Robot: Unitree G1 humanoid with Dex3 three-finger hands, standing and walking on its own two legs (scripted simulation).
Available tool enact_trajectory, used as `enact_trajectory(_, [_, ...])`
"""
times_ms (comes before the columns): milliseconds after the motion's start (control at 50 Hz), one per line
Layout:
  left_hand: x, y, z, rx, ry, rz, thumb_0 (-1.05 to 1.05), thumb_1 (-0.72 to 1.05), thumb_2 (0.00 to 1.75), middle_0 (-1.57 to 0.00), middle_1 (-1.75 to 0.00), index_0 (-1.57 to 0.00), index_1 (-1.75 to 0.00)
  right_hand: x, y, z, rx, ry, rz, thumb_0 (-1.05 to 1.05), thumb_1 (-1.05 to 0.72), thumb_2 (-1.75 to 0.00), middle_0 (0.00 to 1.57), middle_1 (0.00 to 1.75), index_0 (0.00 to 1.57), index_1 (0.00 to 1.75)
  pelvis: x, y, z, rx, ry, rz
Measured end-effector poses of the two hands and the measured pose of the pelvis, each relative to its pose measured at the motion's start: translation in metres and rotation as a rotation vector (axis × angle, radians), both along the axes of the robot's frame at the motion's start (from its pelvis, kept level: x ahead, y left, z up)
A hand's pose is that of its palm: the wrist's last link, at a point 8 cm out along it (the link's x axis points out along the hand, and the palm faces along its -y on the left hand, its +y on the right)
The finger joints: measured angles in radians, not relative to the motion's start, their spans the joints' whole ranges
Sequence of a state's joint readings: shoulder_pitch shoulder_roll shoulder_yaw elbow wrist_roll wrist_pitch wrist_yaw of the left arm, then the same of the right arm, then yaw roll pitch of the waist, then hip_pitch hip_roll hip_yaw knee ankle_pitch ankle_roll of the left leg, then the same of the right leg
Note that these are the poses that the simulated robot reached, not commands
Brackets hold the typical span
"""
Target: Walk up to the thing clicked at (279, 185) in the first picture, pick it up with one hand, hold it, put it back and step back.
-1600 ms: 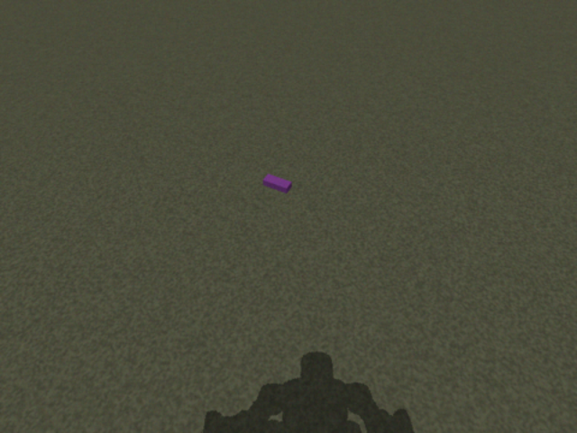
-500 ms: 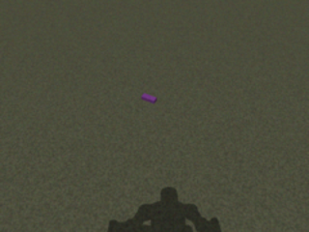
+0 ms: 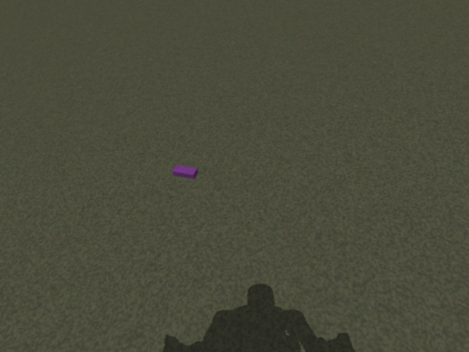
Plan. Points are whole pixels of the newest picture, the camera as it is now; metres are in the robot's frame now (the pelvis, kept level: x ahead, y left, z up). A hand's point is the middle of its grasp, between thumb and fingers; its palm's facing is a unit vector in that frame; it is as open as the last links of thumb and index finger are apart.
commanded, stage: walk up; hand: left
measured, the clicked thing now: (185, 171) +1.24 +0.39 -0.75
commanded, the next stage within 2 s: none
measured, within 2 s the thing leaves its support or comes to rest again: neither
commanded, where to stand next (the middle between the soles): +0.82 +0.21 m, yaw -16 degrees
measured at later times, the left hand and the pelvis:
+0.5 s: hand (97, 274) +0.34 +0.36 -0.14, palm faces -0.18 -0.90 -0.41, open 7.4 cm; pelvis +0.24 +0.08 +0.00, yaw -7 degrees
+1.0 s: hand (101, 205) +0.53 +0.40 -0.13, palm faces -0.18 -0.85 -0.49, open 7.4 cm; pelvis +0.44 +0.11 -0.01, yaw -10 degrees
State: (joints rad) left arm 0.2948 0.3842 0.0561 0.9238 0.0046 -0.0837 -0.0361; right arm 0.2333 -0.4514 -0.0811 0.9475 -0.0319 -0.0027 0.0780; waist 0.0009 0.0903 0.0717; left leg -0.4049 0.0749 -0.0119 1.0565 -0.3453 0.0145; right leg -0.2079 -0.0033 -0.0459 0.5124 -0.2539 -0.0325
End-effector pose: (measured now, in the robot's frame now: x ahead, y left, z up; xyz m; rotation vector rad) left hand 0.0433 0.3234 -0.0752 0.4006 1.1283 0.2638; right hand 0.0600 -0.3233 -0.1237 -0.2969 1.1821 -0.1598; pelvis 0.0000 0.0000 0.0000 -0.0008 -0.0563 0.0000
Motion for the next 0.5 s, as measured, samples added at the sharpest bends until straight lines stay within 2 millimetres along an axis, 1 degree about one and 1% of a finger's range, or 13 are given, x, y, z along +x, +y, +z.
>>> enact_trajectory(80, [0.024,0.000,0.003,-0.009,0.028,-0.019,0.00,0.90,0.90,-0.20,-0.30,-0.20,-0.30,0.042,0.009,0.009,0.023,-0.052,0.004,0.01,-0.90,-0.90,0.20,0.30,0.20,0.30,0.034,0.005,0.005,-0.004,0.008,-0.029])
enact_trajectory(160, [0.057,0.012,-0.002,-0.013,0.045,-0.036,0.00,0.90,0.90,-0.20,-0.30,-0.20,-0.30,0.085,0.021,0.012,0.022,-0.066,0.007,0.01,-0.90,-0.90,0.20,0.30,0.21,0.30,0.071,0.016,0.003,-0.016,0.015,-0.047])
enact_trajectory(240, [0.097,0.036,-0.015,-0.013,0.067,-0.051,0.00,0.89,0.90,-0.21,-0.30,-0.20,-0.30,0.137,0.037,0.013,0.004,-0.086,0.009,0.01,-0.90,-0.90,0.20,0.30,0.21,0.30,0.115,0.035,-0.006,-0.033,0.024,-0.056])
enact_trajectory(280, [0.122,0.051,-0.026,-0.010,0.083,-0.063,0.00,0.89,0.90,-0.21,-0.30,-0.20,-0.30,0.165,0.048,0.013,-0.012,-0.108,0.009,0.01,-0.90,-0.90,0.20,0.30,0.21,0.30,0.140,0.048,-0.014,-0.035,0.032,-0.065])
enact_trajectory(320, [0.150,0.066,-0.038,-0.001,0.104,-0.079,0.00,0.89,0.90,-0.21,-0.30,-0.20,-0.30,0.189,0.059,0.014,-0.033,-0.143,0.005,0.01,-0.90,-0.90,0.20,0.30,0.21,0.30,0.160,0.059,-0.021,-0.006,0.028,-0.077])
enact_trajectory(340, [0.165,0.071,-0.041,-0.001,0.108,-0.080,0.00,0.90,0.90,-0.20,-0.30,-0.20,-0.30,0.198,0.065,0.016,-0.039,-0.161,-0.003,0.01,-0.90,-0.90,0.20,0.30,0.21,0.30,0.169,0.064,-0.021,-0.003,0.026,-0.083])
enact_trajectory(380, [0.197,0.075,-0.041,-0.005,0.102,-0.104,0.00,0.90,0.90,-0.20,-0.30,-0.20,-0.30,0.208,0.074,0.022,-0.036,-0.177,-0.038,0.01,-0.90,-0.90,0.20,0.30,0.21,0.30,0.186,0.071,-0.017,-0.008,0.024,-0.092])
enact_trajectory(440, [0.247,0.076,-0.034,-0.024,0.063,-0.149,0.01,0.90,0.90,-0.20,-0.30,-0.20,-0.30,0.215,0.085,0.030,-0.036,-0.158,-0.080,0.00,-0.90,-0.90,0.20,0.30,0.21,0.30,0.213,0.076,-0.007,-0.002,0.023,-0.111])
enact_trajectory(500, [0.294,0.074,-0.026,-0.034,0.027,-0.186,0.00,0.90,0.90,-0.20,-0.30,-0.20,-0.30,0.218,0.090,0.034,-0.037,-0.126,-0.106,0.00,-0.90,-0.90,0.21,0.30,0.21,0.30,0.240,0.080,-0.001,0.007,0.022,-0.125])
